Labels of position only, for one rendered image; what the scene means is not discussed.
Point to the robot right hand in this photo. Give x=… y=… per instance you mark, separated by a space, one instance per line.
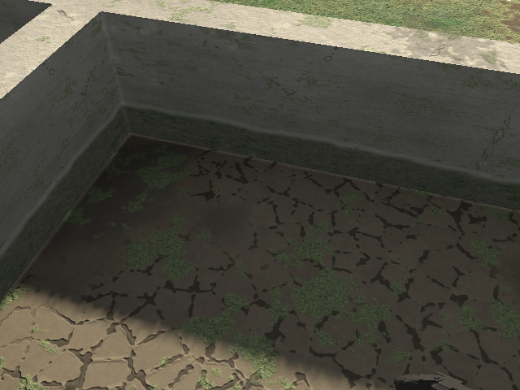
x=439 y=381

